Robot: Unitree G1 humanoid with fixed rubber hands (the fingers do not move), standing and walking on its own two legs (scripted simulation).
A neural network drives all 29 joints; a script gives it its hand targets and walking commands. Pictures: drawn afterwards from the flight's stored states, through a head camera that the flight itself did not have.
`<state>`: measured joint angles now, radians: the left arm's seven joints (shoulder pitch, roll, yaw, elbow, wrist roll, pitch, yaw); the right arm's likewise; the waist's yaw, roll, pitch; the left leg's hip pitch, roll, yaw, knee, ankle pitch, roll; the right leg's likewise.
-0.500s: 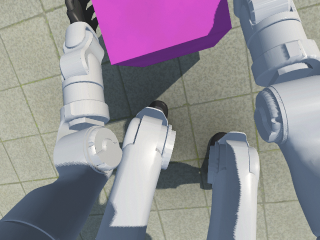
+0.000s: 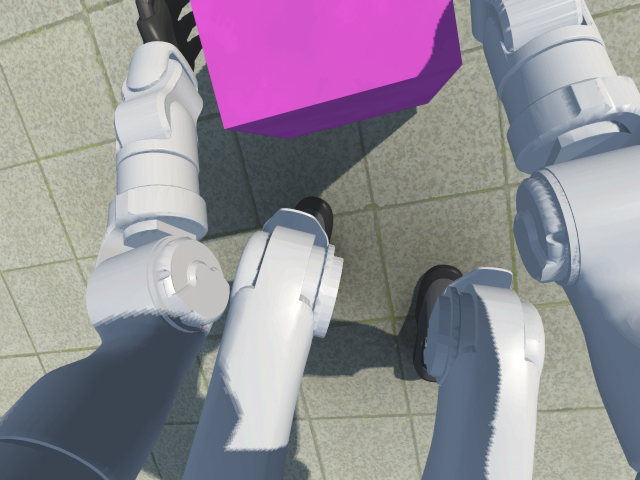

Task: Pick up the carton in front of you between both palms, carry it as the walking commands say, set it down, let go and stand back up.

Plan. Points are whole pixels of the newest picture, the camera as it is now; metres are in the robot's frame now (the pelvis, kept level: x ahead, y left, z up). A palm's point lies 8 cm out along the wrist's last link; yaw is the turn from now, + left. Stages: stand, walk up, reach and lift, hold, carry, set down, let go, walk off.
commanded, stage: set down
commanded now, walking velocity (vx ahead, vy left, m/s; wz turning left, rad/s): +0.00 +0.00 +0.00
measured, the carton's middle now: (329, 22) +0.51 +0.14 -0.26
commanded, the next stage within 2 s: let go in 1.82 s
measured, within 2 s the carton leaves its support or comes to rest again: rests again in 0.14 s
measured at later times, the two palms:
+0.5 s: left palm (168, 48) +0.45 +0.29 -0.18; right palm out of the picture +0.58 +0.00 -0.20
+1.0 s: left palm (112, 36) +0.45 +0.33 -0.15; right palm out of the picture +0.61 +0.00 -0.14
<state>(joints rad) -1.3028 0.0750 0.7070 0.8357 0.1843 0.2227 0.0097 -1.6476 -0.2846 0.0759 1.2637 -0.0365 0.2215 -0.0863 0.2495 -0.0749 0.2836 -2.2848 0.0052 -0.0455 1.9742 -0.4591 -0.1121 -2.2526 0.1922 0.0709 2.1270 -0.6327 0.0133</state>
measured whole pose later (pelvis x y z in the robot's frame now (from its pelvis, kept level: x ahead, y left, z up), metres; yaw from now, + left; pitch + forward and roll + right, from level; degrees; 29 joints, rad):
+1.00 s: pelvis -0.01 +0.02 +0.00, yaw +2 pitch +39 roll +3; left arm -1.30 0.20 0.41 0.86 -0.20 0.11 0.15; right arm -1.65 -0.49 0.22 1.06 0.13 0.23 -0.05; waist 0.25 0.00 0.36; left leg -2.26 0.02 0.02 1.99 -0.40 -0.02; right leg -2.18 0.05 0.05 2.15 -0.64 0.02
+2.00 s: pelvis +0.04 +0.02 +0.24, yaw +1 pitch +46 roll -1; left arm -0.84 0.08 0.43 0.57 0.01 0.21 0.02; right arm -1.23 -0.31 -0.15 0.96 -0.13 0.27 0.02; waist 0.24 -0.06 -0.08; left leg -1.63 0.00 -0.03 1.07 -0.23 -0.02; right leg -1.55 0.07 0.06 1.17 -0.41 0.01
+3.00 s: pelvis +0.14 +0.00 +0.37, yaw +3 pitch +1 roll +1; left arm 0.22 0.21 0.04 0.44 0.00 0.08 -0.06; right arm 0.23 -0.21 -0.04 0.47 0.01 0.05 0.03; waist 0.00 -0.03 0.04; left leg -0.21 -0.01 -0.06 0.40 -0.20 -0.03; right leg -0.10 0.03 0.05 0.43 -0.33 -0.04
